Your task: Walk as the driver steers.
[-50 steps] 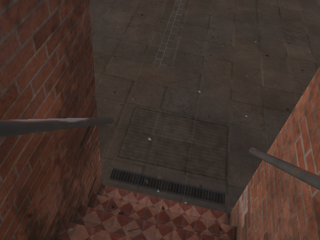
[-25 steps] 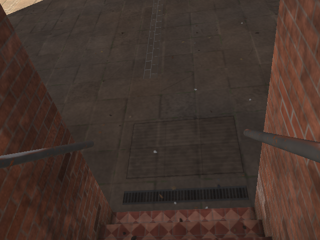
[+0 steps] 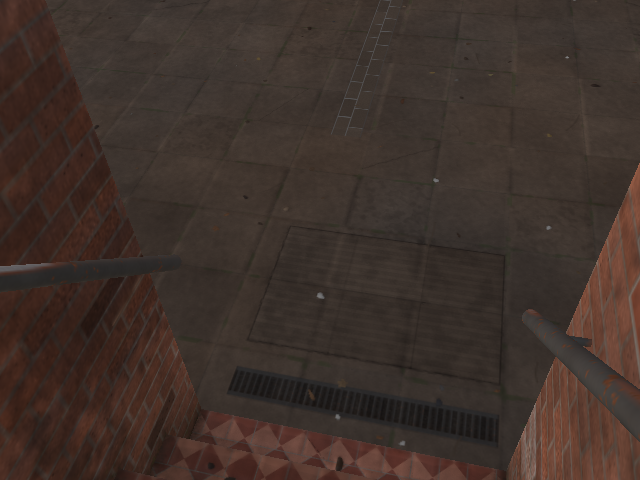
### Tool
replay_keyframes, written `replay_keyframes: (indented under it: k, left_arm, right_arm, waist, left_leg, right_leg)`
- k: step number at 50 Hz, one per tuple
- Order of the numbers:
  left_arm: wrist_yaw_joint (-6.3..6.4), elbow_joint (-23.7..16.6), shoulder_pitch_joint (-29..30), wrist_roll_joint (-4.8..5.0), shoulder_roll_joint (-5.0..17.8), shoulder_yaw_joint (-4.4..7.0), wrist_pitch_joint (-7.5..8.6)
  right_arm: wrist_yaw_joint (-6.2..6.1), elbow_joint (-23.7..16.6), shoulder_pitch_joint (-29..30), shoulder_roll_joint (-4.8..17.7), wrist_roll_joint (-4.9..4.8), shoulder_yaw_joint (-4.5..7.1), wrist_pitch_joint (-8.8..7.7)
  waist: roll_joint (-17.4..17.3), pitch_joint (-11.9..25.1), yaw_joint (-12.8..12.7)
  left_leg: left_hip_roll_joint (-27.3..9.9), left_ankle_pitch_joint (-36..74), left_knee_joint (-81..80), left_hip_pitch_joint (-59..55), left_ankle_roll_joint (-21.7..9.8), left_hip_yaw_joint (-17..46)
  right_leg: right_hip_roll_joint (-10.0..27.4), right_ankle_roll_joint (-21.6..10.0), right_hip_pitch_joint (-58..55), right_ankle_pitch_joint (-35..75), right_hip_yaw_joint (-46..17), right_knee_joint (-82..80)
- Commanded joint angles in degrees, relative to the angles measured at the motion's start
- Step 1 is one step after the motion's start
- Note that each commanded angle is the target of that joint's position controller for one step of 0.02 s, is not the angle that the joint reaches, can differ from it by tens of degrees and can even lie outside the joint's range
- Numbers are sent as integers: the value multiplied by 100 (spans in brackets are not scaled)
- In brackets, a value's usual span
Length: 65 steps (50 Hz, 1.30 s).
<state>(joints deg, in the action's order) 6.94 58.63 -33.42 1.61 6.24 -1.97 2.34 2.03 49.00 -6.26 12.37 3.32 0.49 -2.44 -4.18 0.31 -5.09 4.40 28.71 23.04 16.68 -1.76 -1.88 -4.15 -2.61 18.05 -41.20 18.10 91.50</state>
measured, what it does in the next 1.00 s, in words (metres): goes down, turning left: right foot 0.23 m lower, then left foot 0.23 m lower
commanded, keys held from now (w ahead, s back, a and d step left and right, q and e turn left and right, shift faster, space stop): s+q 0.16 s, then w+q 0.76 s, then e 0.08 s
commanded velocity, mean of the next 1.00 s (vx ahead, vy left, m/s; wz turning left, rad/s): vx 0.27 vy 0.00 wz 0.56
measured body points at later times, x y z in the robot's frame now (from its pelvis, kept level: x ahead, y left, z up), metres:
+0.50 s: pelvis +0.22 -0.06 -0.21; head +0.20 -0.04 +0.24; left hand +0.35 +0.17 -0.33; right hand +0.28 -0.29 -0.34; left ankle +0.02 +0.04 -0.80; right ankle +0.25 -0.21 -0.98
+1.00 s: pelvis +0.50 +0.08 -0.53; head +0.49 +0.08 -0.08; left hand +0.31 +0.29 -0.67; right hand +0.66 -0.13 -0.67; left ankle +0.51 +0.16 -1.26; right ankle +0.38 -0.18 -0.99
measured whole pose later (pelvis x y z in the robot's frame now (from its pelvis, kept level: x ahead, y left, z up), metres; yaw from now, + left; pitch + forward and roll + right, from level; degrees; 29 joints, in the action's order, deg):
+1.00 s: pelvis +0.50 +0.08 -0.53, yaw +34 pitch -1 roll -2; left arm 2.3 58.4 -26.0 -1.5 15.5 2.2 3.4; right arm 0.6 59.1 -17.6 14.2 1.1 2.9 -3.0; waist -2.2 0.4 0.4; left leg 3.7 -14.8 34.0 20.0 -5.9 1.1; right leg 4.7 -1.5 11.3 -43.3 0.5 97.9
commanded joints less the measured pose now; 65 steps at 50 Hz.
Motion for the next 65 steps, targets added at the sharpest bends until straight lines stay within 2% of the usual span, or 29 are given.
replay_keyframes:
  k: [1,3,5,7,9,12,18,20,21,24,28,30,32,33,35,36,38,41,43,45,47,48,49,50,51,52,55,60,65]
  left_arm:
    - [-258,-850,1485,-335,963,333,-79]
    - [-252,-1361,1000,-233,913,205,-92]
    - [-179,-1442,750,-397,931,242,-138]
    - [-174,-1375,1320,-353,369,28,-273]
    - [-304,-1086,1409,-273,143,6,-217]
    - [-414,-1701,2688,-251,124,-59,-187]
    - [-294,-1900,3007,146,726,330,-141]
    - [-274,-1754,3350,533,753,373,-35]
    - [-386,-1821,3162,329,696,425,-18]
    - [-381,-1530,2557,417,823,557,-52]
    - [-444,-1007,1697,218,1443,790,-214]
    - [-549,-384,-473,42,1614,836,-202]
    - [-779,-93,-1056,-1,1676,773,115]
    - [-705,65,-911,-56,1902,848,209]
    - [-704,195,-545,-164,1076,417,280]
    - [-596,5,164,-117,680,175,336]
    - [-560,-556,1777,-225,1090,223,345]
    - [-648,-392,1812,138,798,292,637]
    - [-624,-144,903,-199,1490,512,744]
    - [-346,-111,1111,-423,1637,532,344]
    - [-420,-336,1308,-313,1675,658,74]
    - [-492,-654,235,-197,1109,453,148]
    - [-468,-400,-186,-228,1050,347,159]
    - [-417,-292,-55,-527,1352,411,154]
    - [-338,-240,19,-780,1299,404,96]
    - [-375,-361,559,-800,1299,352,-49]
    - [-467,-56,102,-245,1008,283,-304]
    - [-612,-987,1923,-669,1309,404,-356]
    - [-642,-805,499,-385,935,351,-510]
  right_arm:
    - [1,614,-2944,1009,-219,325,111]
    - [-153,104,-1870,1241,-500,340,172]
    - [-413,-10,-1123,1085,-445,256,123]
    - [-536,-190,-263,566,-548,-48,164]
    - [-425,-274,-502,340,-624,-110,156]
    - [-395,-217,-931,-78,-803,-106,134]
    - [-156,-417,-1167,-149,-253,-100,320]
    - [-128,-316,-1912,227,-31,90,431]
    - [-128,-237,-1917,305,6,62,435]
    - [-33,-219,-2018,494,-35,97,437]
    - [146,25,-2678,28,-50,107,334]
    - [-33,98,-2205,-209,-157,-10,412]
    - [-324,-217,-1157,311,-269,126,246]
    - [-370,-300,-778,87,-153,35,211]
    - [-311,-145,-366,240,-128,118,249]
    - [-181,-37,-411,61,-223,66,200]
    - [17,762,-2111,-302,-158,15,175]
    - [-13,715,-1566,-454,-85,-52,-19]
    - [-171,694,-1252,97,-54,26,-136]
    - [-56,1124,-2712,780,-247,383,-83]
    - [-86,1060,-2648,1365,-180,609,118]
    - [-150,1151,-2584,1441,-130,446,24]
    - [-212,1351,-3154,1554,-191,508,-67]
    - [-296,1250,-2848,1310,-423,440,-118]
    - [-382,1432,-2603,1244,-497,510,-268]
    - [-380,1267,-2171,627,-453,326,-365]
    - [-381,784,-943,244,-231,43,-357]
    - [-400,1082,-985,393,-422,97,-153]
    - [-696,674,-33,392,-277,77,104]
  waist:
    - [-1377,-617,1686]
    - [-420,1226,650]
    - [510,1374,-128]
    - [1195,715,-482]
    - [649,543,-152]
    - [17,-263,435]
    - [-744,-477,1216]
    - [-560,-755,1803]
    - [-802,-672,1805]
    - [-755,-334,1740]
    - [761,395,1503]
    - [709,1265,308]
    - [647,1412,-375]
    - [1173,869,-337]
    - [558,-435,-102]
    - [671,-746,408]
    - [1052,-691,1638]
    - [995,-952,1377]
    - [1343,-1140,849]
    - [1921,-23,1274]
    - [246,-813,1575]
    - [-967,-285,641]
    - [-1275,331,968]
    - [-406,215,783]
    - [-649,388,664]
    - [200,277,543]
    - [-520,484,-96]
    - [-258,-175,480]
    - [-113,-331,-253]
  left_leg:
    - [-1429,4375,-1122,-4049,-1365,1190]
    - [-2854,5192,1374,-5795,-2408,2274]
    - [-2935,2721,857,-3536,-2676,2749]
    - [-1957,295,499,-585,-1894,2277]
    - [-666,730,1077,1505,-1123,1203]
    - [-192,-3190,783,1585,-848,1841]
    - [-38,-4484,2529,857,-1117,2978]
    - [45,-5713,2607,-62,-1356,3523]
    - [22,-3746,3217,567,-1482,3578]
    - [231,-3261,4080,684,-1471,3380]
    - [749,-7984,6185,3241,-1364,2360]
    - [459,-9123,9276,6091,-1199,1279]
    - [-99,-7980,9659,6830,-1058,662]
    - [-446,-7505,9212,6820,-807,559]
    - [-579,-5364,7549,6559,-368,995]
    - [-501,-4104,6037,5334,-173,1293]
    - [-191,-1024,4194,311,-182,254]
    - [-278,2641,2432,157,-464,-213]
    - [57,2039,626,-217,-303,-677]
    - [-322,1523,-79,-1320,-507,-368]
    - [-783,152,-101,-2849,-849,803]
    - [-1376,3588,2071,-4040,-765,1112]
    - [-2051,3250,1918,-4412,-1370,2067]
    - [-2151,1534,1382,-3030,-1392,2094]
    - [-2556,-125,1405,-2188,-1846,2905]
    - [-2613,-407,1177,-463,-1903,2643]
    - [-2020,247,1363,1806,-1543,1029]
    - [-1782,-4277,2621,1594,-800,980]
    - [-1555,-4013,4394,2718,-573,185]
  right_leg:
    - [-241,668,4565,-141,-546,3700]
    - [373,395,6263,-1341,-2020,3754]
    - [516,241,5060,668,-2752,1928]
    - [738,592,3046,3766,-2557,-1655]
    - [73,562,270,5754,-1427,-2794]
    - [323,355,480,7686,-1692,-4747]
    - [1113,436,172,6695,-2504,-7248]
    - [1531,334,488,5805,-2774,-9065]
    - [1370,250,-149,5871,-2559,-8262]
    - [1608,203,-1227,6086,-2234,-8936]
    - [2427,-72,-4572,8379,-1541,-7125]
    - [3096,-443,-7103,9756,-1926,-5124]
    - [3139,-571,-6537,8769,-2132,-5062]
    - [3168,-763,-5199,6559,-2492,-5337]
    - [2625,-334,-2997,4392,-1872,-5643]
    - [2627,-184,-1274,3648,-1826,-5769]
    - [2067,133,2488,2877,-500,-6086]
    - [1353,609,1606,1495,304,-5333]
    - [1229,183,313,2973,237,-3943]
    - [1480,-82,-800,5546,-470,-1397]
    - [229,-117,1579,61,-817,1835]
    - [517,-108,3016,-892,-1695,1419]
    - [570,-114,3504,-619,-2080,968]
    - [933,73,3107,584,-2321,-181]
    - [1026,152,3011,802,-2769,-334]
    - [937,384,2012,1892,-2879,-1736]
    - [489,589,-218,4264,-2239,-2094]
    - [490,310,840,6135,-2781,-3776]
    - [447,112,-1188,6430,-1917,-5094]
Keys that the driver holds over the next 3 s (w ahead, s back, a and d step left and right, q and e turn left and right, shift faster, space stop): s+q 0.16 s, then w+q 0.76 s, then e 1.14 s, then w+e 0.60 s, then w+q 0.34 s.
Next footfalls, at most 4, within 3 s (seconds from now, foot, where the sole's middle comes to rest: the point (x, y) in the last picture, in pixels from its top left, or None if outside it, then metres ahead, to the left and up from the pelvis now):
0.52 right None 0.26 -0.21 -1.07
0.94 left None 0.55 0.18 -1.30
1.36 right None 0.76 0.07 -1.53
1.92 left None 0.80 0.34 -1.52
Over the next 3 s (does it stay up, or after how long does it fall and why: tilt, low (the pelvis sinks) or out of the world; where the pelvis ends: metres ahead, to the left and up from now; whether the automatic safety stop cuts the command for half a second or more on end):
stays up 1.05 -0.04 -1.07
